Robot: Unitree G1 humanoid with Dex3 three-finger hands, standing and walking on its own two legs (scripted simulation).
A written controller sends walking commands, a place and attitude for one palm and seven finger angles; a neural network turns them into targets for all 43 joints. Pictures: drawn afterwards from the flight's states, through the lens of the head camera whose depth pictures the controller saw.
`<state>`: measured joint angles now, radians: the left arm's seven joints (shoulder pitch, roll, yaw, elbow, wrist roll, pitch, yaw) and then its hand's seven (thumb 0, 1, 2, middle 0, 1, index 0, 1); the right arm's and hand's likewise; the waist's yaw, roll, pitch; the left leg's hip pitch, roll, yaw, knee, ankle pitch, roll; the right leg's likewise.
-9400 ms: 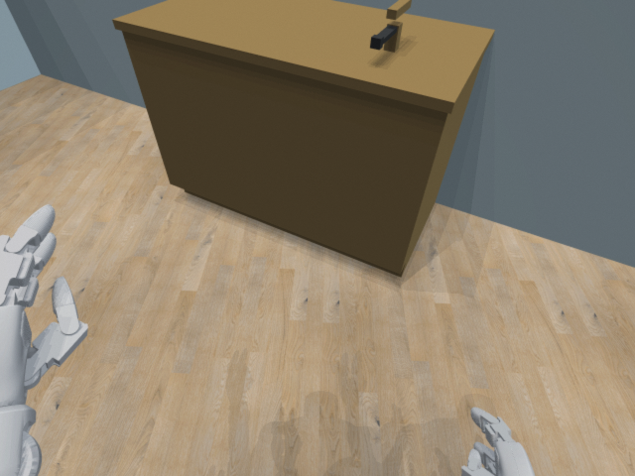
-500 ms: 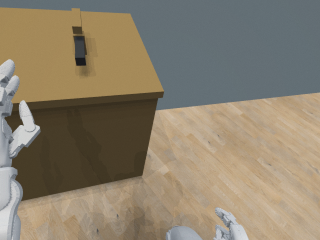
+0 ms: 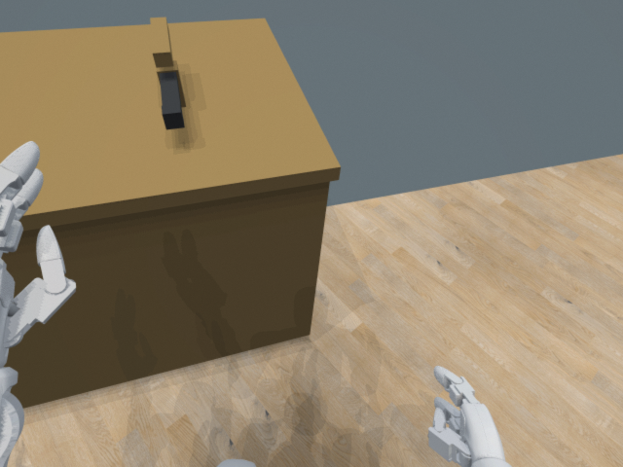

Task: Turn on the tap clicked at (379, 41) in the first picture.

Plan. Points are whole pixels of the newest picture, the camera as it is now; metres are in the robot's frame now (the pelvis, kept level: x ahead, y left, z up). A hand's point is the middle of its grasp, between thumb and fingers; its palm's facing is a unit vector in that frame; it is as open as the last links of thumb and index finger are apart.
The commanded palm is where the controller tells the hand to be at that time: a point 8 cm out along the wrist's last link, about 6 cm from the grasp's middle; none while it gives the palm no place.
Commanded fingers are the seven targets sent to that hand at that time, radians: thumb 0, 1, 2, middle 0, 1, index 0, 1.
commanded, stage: come to a stop and stand still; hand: left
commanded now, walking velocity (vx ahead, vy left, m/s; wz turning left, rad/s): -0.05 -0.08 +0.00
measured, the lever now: (173, 116) +0.58 +0.27 +0.12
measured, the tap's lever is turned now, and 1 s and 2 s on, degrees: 0 0 0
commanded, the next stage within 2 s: look again from close up in 0.38 s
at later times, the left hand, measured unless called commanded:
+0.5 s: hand (75, 268) +0.24 +0.23 +0.20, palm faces +0.35 -0.83 -0.43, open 7.4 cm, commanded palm +0.18 +0.28 +0.19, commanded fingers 0.00 0.90 0.90 -0.20 -0.30 -0.20 -0.30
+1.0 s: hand (27, 298) +0.21 +0.26 +0.19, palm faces +0.38 -0.83 -0.41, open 7.4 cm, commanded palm +0.16 +0.29 +0.19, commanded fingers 0.00 0.90 0.90 -0.20 -0.30 -0.20 -0.30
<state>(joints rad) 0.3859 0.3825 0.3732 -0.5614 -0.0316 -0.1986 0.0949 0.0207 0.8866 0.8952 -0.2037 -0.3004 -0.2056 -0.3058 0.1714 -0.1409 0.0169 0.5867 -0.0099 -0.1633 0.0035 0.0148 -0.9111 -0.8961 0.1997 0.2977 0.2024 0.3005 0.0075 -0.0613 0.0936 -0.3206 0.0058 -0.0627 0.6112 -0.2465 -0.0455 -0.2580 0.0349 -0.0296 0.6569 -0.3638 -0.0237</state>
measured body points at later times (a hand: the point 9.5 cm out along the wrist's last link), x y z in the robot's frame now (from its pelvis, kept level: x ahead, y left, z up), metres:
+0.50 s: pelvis +0.02 +0.00 +0.02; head +0.04 -0.01 +0.47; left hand +0.21 +0.27 +0.22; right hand +0.21 -0.23 -0.05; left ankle +0.02 +0.13 -0.72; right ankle +0.00 -0.08 -0.72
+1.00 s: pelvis +0.00 +0.01 +0.02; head +0.00 +0.01 +0.47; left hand +0.18 +0.30 +0.21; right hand +0.16 -0.21 -0.07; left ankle +0.02 +0.13 -0.72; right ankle +0.00 -0.08 -0.72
